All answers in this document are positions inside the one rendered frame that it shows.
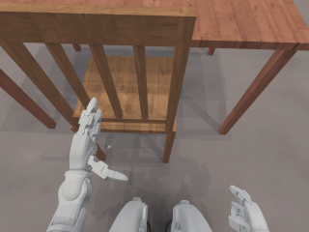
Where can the chair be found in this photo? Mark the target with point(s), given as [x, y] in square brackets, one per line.
[136, 94]

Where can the robot right hand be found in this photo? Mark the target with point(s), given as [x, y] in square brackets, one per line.
[250, 216]

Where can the table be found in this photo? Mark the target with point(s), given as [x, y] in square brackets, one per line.
[236, 24]

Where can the robot shin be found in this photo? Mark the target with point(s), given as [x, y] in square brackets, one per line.
[182, 202]
[140, 229]

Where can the left robot shin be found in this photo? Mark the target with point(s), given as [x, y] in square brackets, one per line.
[140, 229]

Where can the right robot shin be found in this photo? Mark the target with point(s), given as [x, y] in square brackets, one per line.
[182, 202]

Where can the robot left hand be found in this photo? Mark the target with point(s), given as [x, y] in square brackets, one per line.
[84, 143]

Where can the left robot forearm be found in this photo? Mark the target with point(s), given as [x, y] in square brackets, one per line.
[73, 197]

